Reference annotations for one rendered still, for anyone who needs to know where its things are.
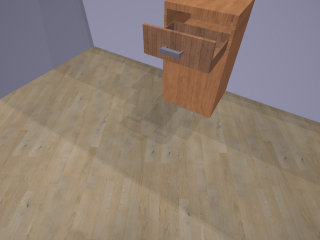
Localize handle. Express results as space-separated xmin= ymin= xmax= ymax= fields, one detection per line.
xmin=160 ymin=45 xmax=184 ymax=59

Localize cabinet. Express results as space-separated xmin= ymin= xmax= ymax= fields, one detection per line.
xmin=162 ymin=0 xmax=255 ymax=118

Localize drawer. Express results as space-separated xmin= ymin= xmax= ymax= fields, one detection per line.
xmin=142 ymin=21 xmax=230 ymax=74

